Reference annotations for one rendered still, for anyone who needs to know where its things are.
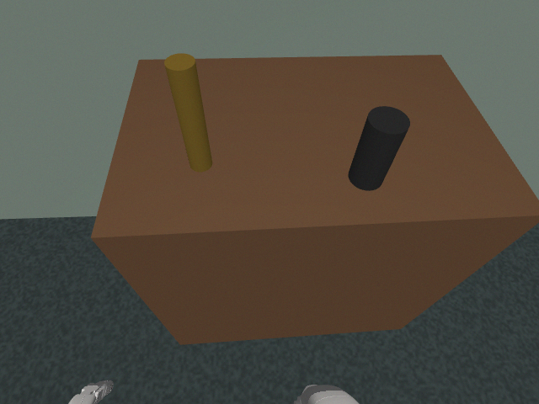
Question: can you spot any left robot hand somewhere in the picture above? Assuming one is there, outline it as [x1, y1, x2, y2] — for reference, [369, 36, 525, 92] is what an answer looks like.
[68, 380, 114, 404]

